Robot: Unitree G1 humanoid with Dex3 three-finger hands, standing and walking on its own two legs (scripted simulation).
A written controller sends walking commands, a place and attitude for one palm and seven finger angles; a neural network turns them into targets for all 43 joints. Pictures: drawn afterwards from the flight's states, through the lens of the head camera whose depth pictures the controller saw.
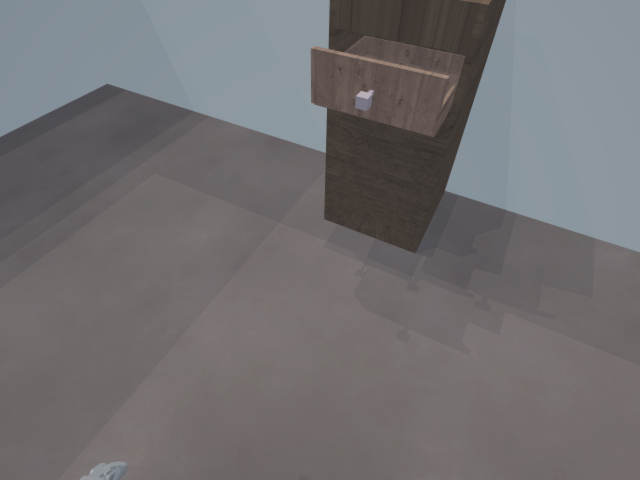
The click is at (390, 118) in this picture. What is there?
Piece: drawer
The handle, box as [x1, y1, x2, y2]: [355, 90, 373, 110]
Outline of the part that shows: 373,90 369,90 367,92 361,91 356,96 355,107 366,110 370,106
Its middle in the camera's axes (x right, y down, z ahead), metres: +0.12 -0.38 +1.05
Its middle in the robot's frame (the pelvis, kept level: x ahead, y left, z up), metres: +1.05 -0.07 -0.03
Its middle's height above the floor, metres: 0.74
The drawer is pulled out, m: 0.16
